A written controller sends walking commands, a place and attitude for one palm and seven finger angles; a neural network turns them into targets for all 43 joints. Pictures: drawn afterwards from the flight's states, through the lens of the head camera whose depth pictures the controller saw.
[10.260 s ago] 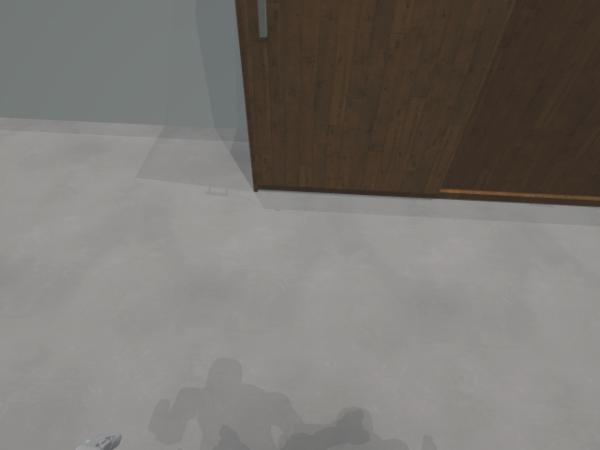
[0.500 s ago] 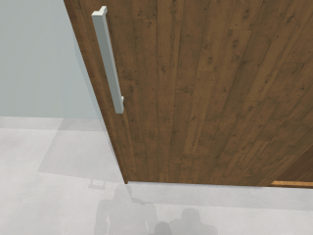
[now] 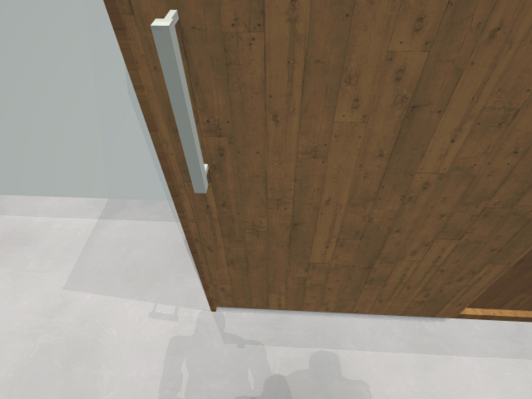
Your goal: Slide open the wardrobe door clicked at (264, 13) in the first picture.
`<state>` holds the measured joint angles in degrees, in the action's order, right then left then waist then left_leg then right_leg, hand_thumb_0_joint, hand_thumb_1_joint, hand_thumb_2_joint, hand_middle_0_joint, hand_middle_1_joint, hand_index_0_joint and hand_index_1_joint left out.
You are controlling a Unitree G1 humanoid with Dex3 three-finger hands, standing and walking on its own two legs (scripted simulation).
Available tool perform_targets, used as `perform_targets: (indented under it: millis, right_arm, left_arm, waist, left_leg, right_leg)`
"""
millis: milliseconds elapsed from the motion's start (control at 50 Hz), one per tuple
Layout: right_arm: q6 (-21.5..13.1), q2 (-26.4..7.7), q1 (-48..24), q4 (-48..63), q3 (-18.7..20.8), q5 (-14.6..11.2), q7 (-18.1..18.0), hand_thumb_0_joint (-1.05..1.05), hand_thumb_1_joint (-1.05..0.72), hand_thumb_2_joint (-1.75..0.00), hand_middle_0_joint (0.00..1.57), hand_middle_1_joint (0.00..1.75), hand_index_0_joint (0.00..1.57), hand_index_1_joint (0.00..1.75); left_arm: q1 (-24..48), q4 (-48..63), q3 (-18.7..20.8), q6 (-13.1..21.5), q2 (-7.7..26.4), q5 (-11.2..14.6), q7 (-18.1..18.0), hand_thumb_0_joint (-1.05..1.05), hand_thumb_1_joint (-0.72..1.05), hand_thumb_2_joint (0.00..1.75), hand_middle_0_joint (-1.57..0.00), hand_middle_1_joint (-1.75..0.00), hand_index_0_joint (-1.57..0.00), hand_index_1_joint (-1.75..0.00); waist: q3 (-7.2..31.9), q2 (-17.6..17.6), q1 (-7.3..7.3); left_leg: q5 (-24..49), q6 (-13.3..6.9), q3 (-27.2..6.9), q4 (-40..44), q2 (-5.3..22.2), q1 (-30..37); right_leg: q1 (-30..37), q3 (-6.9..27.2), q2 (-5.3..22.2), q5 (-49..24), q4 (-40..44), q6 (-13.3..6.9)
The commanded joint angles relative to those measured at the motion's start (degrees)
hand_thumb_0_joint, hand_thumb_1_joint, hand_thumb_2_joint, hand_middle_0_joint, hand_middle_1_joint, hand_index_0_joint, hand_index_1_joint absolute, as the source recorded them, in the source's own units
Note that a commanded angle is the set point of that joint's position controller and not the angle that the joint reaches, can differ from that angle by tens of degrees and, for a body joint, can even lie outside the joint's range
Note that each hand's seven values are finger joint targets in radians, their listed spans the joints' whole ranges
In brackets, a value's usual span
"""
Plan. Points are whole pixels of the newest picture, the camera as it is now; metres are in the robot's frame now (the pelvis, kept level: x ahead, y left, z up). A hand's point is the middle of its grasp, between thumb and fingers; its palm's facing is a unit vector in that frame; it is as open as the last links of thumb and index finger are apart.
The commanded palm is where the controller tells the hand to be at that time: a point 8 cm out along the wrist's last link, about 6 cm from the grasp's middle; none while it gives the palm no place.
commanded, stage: look again from close up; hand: left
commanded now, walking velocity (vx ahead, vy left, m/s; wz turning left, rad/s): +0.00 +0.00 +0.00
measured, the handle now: (189, 115) +0.52 +0.17 +0.16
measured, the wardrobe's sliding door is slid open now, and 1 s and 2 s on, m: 0.00 0.00 0.00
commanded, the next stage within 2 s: raise the hand with hooked fingers in 0.60 s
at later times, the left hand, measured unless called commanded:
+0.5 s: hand out of the picture +0.01 +0.17 -0.17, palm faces +0.04 -0.98 -0.20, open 7.3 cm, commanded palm none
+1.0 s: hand (154, 321) +0.21 +0.17 +0.04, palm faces +0.04 -1.00 +0.02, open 7.9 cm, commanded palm +0.12 +0.25 -0.03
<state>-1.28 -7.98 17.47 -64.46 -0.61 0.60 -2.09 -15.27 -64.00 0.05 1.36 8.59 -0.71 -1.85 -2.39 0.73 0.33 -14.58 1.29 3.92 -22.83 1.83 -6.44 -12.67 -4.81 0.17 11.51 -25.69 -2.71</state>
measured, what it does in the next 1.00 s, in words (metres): stands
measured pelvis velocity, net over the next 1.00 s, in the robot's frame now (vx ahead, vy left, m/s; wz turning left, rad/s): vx -0.01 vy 0.01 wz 0.01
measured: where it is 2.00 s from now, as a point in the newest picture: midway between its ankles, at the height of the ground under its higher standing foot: outside the picture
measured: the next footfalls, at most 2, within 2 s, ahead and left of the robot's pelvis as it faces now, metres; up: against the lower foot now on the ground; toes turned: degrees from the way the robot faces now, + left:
none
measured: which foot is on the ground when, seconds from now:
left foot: down 0.00-1.00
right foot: down 0.00-1.00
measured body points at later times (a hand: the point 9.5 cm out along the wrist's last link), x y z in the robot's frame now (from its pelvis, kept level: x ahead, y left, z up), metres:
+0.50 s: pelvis +0.00 +0.00 +0.00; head +0.01 -0.01 +0.45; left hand +0.00 +0.23 -0.16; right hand -0.02 -0.22 -0.16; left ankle -0.02 +0.13 -0.74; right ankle +0.03 -0.09 -0.74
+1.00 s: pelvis -0.01 +0.01 -0.03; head -0.01 +0.01 +0.42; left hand +0.20 +0.23 +0.04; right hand +0.18 -0.25 -0.08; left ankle -0.02 +0.13 -0.74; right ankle +0.03 -0.09 -0.74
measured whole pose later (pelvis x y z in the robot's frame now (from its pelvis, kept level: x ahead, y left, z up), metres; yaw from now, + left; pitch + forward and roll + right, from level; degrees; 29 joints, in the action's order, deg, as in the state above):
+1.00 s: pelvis -0.01 +0.01 -0.03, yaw +0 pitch +3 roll +1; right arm -16.4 -14.7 10.3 -37.0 2.7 -1.3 -1.0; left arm -20.2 -5.8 5.1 26.8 8.2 13.7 9.6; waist 4.8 -0.5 -1.8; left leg -22.9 0.2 4.0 -41.5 1.2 -21.8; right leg -27.4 -4.3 2.1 18.7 -42.7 -1.8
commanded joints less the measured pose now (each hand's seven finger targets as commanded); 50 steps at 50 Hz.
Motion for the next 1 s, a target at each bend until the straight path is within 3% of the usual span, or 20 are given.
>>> perform_targets:
  millis: [0,180,420,600,660,680,700,720,740,760,780,820,840,860,880,900,920,940,960,980]
  right_arm:
    - [-0.53,-5.00,4.54,0.72,0.88,0.33,0.03,0.00,-0.90,-0.90,0.20,0.30,0.20,0.30]
    - [-0.37,-5.05,4.74,0.61,1.02,0.33,0.16,0.00,-0.90,-0.90,0.20,0.30,0.20,0.30]
    - [-0.56,-4.88,4.85,0.65,0.94,0.33,0.07,0.00,-0.90,-0.90,0.20,0.30,0.20,0.30]
    - [-0.59,-5.57,4.63,0.77,1.00,0.37,0.06,0.00,-0.90,-0.90,0.20,0.30,0.20,0.30]
    - [-0.82,-5.84,4.50,0.85,1.08,0.29,0.01,0.00,-0.90,-0.90,0.20,0.30,0.20,0.30]
    - [-1.14,-7.21,-2.97,4.04,1.55,-0.29,0.81,0.00,-0.90,-0.90,0.20,0.30,0.20,0.30]
    - [-9.75,-17.37,-3.41,25.22,1.76,-3.21,-2.23,0.00,-0.90,-0.90,0.20,0.30,0.20,0.30]
    - [-14.08,-11.21,-9.56,23.15,-0.31,-3.71,-4.01,0.00,-0.90,-0.90,0.20,0.30,0.20,0.30]
    - [-16.27,-12.59,-7.09,21.41,1.06,-2.04,-3.91,0.00,-0.90,-0.90,0.20,0.30,0.20,0.30]
    - [-16.88,-9.18,-6.47,19.98,0.83,-3.74,-3.23,0.00,-0.90,-0.90,0.20,0.30,0.20,0.30]
    - [-17.74,-11.92,-6.55,23.73,1.29,-4.66,-3.17,0.00,-0.90,-0.90,0.20,0.30,0.20,0.30]
    - [-19.86,-13.21,-7.71,27.45,2.94,-3.28,-3.34,0.00,-0.90,-0.90,0.20,0.30,0.20,0.30]
    - [-20.12,-13.20,-6.85,27.97,3.92,-2.47,-2.80,0.00,-0.90,-0.90,0.20,0.30,0.20,0.30]
    - [-20.17,-12.75,-7.91,29.77,4.23,-1.95,-1.94,0.00,-0.90,-0.90,0.20,0.30,0.20,0.30]
    - [-19.80,-12.94,-8.52,31.32,4.69,-1.75,-1.01,0.00,-0.90,-0.90,0.20,0.30,0.20,0.30]
    - [-19.33,-13.17,-9.73,33.33,5.30,-1.34,0.07,0.00,-0.90,-0.90,0.20,0.30,0.20,0.30]
    - [-18.32,-13.80,-10.45,35.39,6.19,-1.55,1.70,0.00,-0.90,-0.90,0.20,0.30,0.20,0.30]
    - [-17.47,-14.36,-11.83,37.69,6.22,-1.46,2.66,0.00,-0.90,-0.90,0.20,0.30,0.20,0.30]
    - [-16.62,-14.74,-13.44,39.45,6.67,-1.70,2.70,0.00,-0.90,-0.90,0.20,0.30,0.20,0.30]
    - [-15.55,-14.23,-13.97,41.07,6.57,-2.05,2.55,0.00,-0.90,-0.90,0.20,0.30,0.20,0.30]
  left_arm:
    - [-2.94,1.77,1.07,0.70,6.59,0.21,0.00,0.00,0.90,0.90,-0.20,-0.30,-0.20,-0.30]
    - [-2.65,2.01,1.23,0.77,7.24,0.15,0.00,0.00,0.90,0.90,-0.20,-0.30,-0.20,-0.30]
    - [-2.76,2.07,1.25,0.75,6.94,0.13,0.05,0.00,0.90,0.90,-0.20,-0.30,-0.20,-0.30]
    - [-2.81,1.73,1.19,0.66,6.96,0.17,0.17,0.00,0.90,0.90,-0.20,-0.30,-0.20,-0.30]
    - [-2.70,1.84,1.24,0.82,7.09,0.11,0.11,0.00,0.90,0.90,-0.20,-0.30,-0.20,-0.30]
    - [-9.04,-0.90,0.88,1.42,6.55,-0.22,-2.29,0.00,0.90,0.90,-0.20,-0.30,-0.20,-0.30]
    - [35.07,86.54,4.73,14.44,18.29,13.25,-0.98,0.00,0.88,0.89,-0.20,-0.32,-0.20,-0.32]
    - [26.00,82.86,9.90,13.05,22.27,10.35,-4.21,0.00,0.85,0.88,-0.20,-0.33,-0.20,-0.33]
    - [9.28,70.70,3.96,10.19,11.79,8.90,-5.47,0.00,0.83,0.87,-0.21,-0.34,-0.21,-0.34]
    - [-7.71,56.26,-2.41,4.21,-0.99,9.20,-5.70,0.00,0.81,0.86,-0.21,-0.36,-0.21,-0.36]
    - [-1.68,66.82,-2.67,4.70,-0.99,12.69,-4.51,0.00,0.78,0.85,-0.21,-0.37,-0.21,-0.37]
    - [-0.33,68.13,0.04,11.27,2.17,11.92,-2.42,0.00,0.74,0.83,-0.21,-0.40,-0.21,-0.40]
    - [-6.35,62.05,2.67,13.88,2.57,11.95,-1.04,0.00,0.71,0.82,-0.21,-0.42,-0.21,-0.42]
    - [-15.80,55.82,2.82,16.57,-0.32,12.94,1.72,0.00,0.69,0.81,-0.22,-0.43,-0.22,-0.43]
    - [-21.43,53.18,3.75,20.28,-0.97,14.13,5.04,0.00,0.67,0.80,-0.22,-0.45,-0.22,-0.45]
    - [-25.36,54.43,4.63,24.26,-1.07,15.27,8.62,0.00,0.64,0.79,-0.22,-0.47,-0.22,-0.47]
    - [-29.81,52.68,8.93,26.83,2.56,15.73,12.54,0.00,0.62,0.78,-0.22,-0.48,-0.22,-0.48]
    - [-28.43,54.65,9.65,29.38,4.07,16.12,16.50,0.00,0.60,0.77,-0.22,-0.50,-0.22,-0.50]
    - [-27.57,54.47,12.82,29.77,7.89,15.29,18.50,0.00,0.57,0.76,-0.22,-0.51,-0.22,-0.51]
    - [-27.52,55.48,14.09,28.46,9.03,14.49,19.30,0.00,0.55,0.75,-0.22,-0.53,-0.22,-0.53]
  waist:
    - [-2.38,-0.36,-0.17]
    - [-2.77,-2.03,-0.19]
    - [-2.40,0.41,-0.10]
    - [-2.27,-0.88,-0.06]
    - [-0.99,-0.70,-0.08]
    - [1.00,-0.38,2.68]
    - [27.63,9.96,-5.13]
    - [19.60,15.30,-1.24]
    - [19.19,11.89,-0.88]
    - [8.73,4.32,-1.29]
    - [4.47,-0.35,-1.82]
    - [-0.34,-9.29,-2.94]
    - [-0.82,-14.30,-1.50]
    - [-3.19,-19.51,0.68]
    - [-3.07,-23.10,1.71]
    - [-1.24,-23.39,2.57]
    - [-0.04,-16.32,4.04]
    - [2.01,-13.62,3.34]
    - [4.23,-9.86,3.58]
    - [5.81,-8.12,4.33]
  left_leg:
    - [3.22,-2.25,-3.67,4.76,4.10,-5.21]
    - [2.41,-2.07,-3.31,4.38,3.73,-5.40]
    - [4.10,-2.09,-3.80,4.85,4.30,-5.14]
    - [3.04,-2.26,-4.01,5.11,4.25,-5.26]
    - [4.99,-2.27,-4.13,5.02,4.52,-4.79]
    - [3.17,-0.69,-0.26,-7.33,5.55,-7.31]
    - [7.86,-2.63,-3.04,0.60,-2.39,4.61]
    - [7.19,-2.58,0.18,0.38,-1.81,4.08]
    - [4.52,-2.28,-0.94,1.00,-1.70,-1.32]
    - [1.34,-2.26,-2.60,1.35,-0.61,-6.23]
    - [-1.34,-2.57,-4.47,0.50,-0.55,-7.50]
    - [-5.49,-2.71,-3.57,-4.36,-1.84,-11.36]
    - [-5.56,-2.32,-3.50,-6.88,-2.18,-15.11]
    - [-6.34,-1.83,-3.70,-9.20,-2.16,-20.27]
    - [-6.83,-1.38,-3.51,-11.53,-2.37,-24.37]
    - [-5.83,-1.01,-3.04,-13.60,-2.83,-26.33]
    - [-3.96,-0.43,-2.19,-15.22,-3.44,-25.62]
    - [-2.42,-0.38,-1.79,-17.09,-4.14,-25.92]
    - [-1.64,-0.66,-0.91,-18.99,-4.42,-27.38]
    - [-1.09,-1.21,-0.19,-19.63,-4.71,-28.44]
  right_leg:
    - [1.75,8.26,6.74,-1.88,6.55,-0.60]
    - [1.73,8.56,7.13,-0.24,7.78,-0.55]
    - [2.28,7.87,6.74,-1.93,7.25,-0.55]
    - [1.83,8.08,6.52,0.28,7.41,-0.42]
    - [3.07,7.81,6.54,-3.47,6.39,-0.41]
    - [4.04,10.45,10.53,-26.90,3.94,1.86]
    - [11.08,8.96,4.73,-15.52,1.14,1.15]
    - [8.14,8.33,2.34,-7.23,-0.08,0.71]
    - [7.60,4.07,2.30,-0.89,-0.79,0.35]
    - [1.45,2.59,1.54,1.32,0.64,0.96]
    - [-1.42,2.20,1.97,4.60,0.96,2.00]
    - [-8.34,2.84,2.49,15.03,2.53,2.78]
    - [-10.85,3.12,2.12,18.42,1.67,2.83]
    - [-13.03,2.81,2.16,20.61,-0.62,2.92]
    - [-13.86,3.30,2.19,21.39,-2.64,2.93]
    - [-12.37,3.81,2.13,18.58,-4.73,2.86]
    - [-9.87,4.77,2.49,13.34,-6.93,1.69]
    - [-8.63,4.33,2.76,7.89,-9.41,1.20]
    - [-8.43,5.19,3.08,4.61,-11.12,0.96]
    - [-8.30,5.27,3.09,2.87,-12.31,0.95]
